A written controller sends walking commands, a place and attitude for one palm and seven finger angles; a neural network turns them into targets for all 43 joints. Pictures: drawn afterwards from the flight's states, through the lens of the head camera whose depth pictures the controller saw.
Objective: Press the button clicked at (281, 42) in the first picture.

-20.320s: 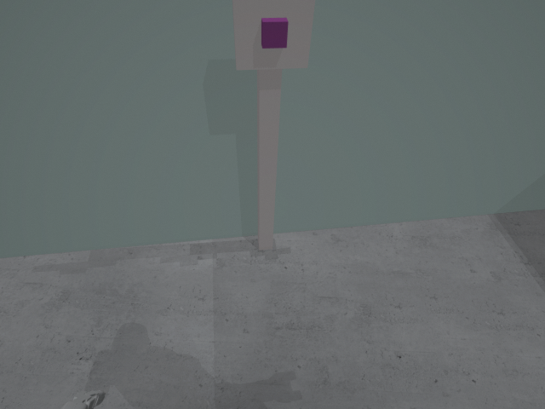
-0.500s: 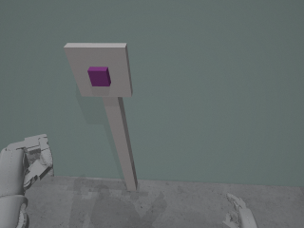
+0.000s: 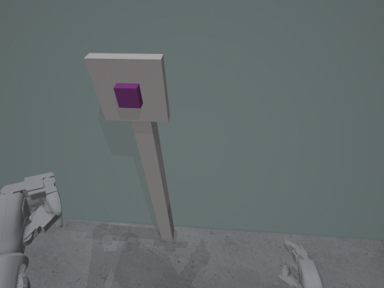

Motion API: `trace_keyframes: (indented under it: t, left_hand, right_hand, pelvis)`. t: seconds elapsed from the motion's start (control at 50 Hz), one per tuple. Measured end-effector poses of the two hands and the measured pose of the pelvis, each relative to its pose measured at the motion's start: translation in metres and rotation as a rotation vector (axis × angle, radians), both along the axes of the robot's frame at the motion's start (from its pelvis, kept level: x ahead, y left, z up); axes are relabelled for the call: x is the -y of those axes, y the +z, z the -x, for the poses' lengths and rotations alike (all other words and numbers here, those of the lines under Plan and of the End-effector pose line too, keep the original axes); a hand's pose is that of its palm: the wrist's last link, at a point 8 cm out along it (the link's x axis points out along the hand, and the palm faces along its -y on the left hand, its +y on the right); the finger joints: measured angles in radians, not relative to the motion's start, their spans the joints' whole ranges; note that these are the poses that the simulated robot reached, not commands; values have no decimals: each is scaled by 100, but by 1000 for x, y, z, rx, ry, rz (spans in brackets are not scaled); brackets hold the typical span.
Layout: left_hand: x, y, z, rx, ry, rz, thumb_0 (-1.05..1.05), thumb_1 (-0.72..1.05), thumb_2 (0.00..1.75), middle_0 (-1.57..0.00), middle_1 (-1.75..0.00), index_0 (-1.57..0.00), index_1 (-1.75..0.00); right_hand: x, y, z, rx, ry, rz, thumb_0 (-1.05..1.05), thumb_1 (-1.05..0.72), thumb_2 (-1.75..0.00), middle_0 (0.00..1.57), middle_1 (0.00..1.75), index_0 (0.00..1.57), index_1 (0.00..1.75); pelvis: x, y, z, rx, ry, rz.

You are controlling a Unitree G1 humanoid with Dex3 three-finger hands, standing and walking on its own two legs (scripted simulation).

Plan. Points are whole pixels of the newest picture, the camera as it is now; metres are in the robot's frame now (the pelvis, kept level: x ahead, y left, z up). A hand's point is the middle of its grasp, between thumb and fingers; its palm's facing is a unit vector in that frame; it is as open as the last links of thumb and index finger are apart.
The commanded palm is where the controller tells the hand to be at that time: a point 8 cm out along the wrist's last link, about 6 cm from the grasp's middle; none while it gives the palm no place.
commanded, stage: step back with the hand held close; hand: left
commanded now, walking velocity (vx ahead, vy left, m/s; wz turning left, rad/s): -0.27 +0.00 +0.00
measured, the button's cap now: (129, 95) +0.50 +0.23 +0.17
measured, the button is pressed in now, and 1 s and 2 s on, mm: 0 0 0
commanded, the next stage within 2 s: stop stepping back and stand still in 1.14 s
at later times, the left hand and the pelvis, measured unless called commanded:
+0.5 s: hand (31, 234) +0.14 +0.26 +0.16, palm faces +0.30 -0.82 -0.48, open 3.1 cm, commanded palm +0.08 +0.30 +0.17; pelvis -0.06 +0.03 -0.01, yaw -1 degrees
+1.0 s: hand out of the picture +0.06 +0.30 +0.17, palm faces +0.40 -0.81 -0.42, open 3.1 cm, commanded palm -0.01 +0.34 +0.17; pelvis -0.14 +0.05 -0.02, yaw +1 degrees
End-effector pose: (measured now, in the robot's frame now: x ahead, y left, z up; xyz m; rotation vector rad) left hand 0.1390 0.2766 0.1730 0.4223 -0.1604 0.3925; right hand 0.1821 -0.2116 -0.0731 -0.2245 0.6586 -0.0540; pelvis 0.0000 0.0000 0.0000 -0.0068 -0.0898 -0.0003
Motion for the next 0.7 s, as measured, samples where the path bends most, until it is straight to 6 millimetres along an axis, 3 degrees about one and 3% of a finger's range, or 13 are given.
trace_keyframes:
  t: [0.1, 0.3, 0.5, 0.7]
  left_hand:
    - [-4, 8, -4, 2, -21, -68, 1, 89, 90, -130, -150, -130, -150]
    - [-6, 0, -3, -75, -119, -115, 1, 89, 90, -130, -150, -130, -150]
    - [-21, 3, 35, -7, -124, -139, 1, 89, 90, -130, -150, -130, -150]
    - [-36, 4, 83, 59, -65, -164, 1, 89, 90, -130, -150, -131, -150]
  right_hand:
    - [7, -1, 8, -31, -29, 1, 1, -90, -90, 20, 30, 20, 30]
    - [22, -1, 41, -83, -147, 30, 1, -90, -90, 20, 30, 20, 30]
    - [8, 0, 82, -72, -147, 48, 1, -90, -90, 20, 30, 20, 30]
    - [-13, -11, 117, -64, -91, 46, 1, -90, -90, 20, 30, 20, 30]
  pelvis:
    - [-2, 0, 3, -44, -8, 11]
    - [-14, -2, 22, -88, -32, 7]
    - [-26, -7, 58, -84, -27, 21]
    - [-33, -15, 92, -76, 13, 34]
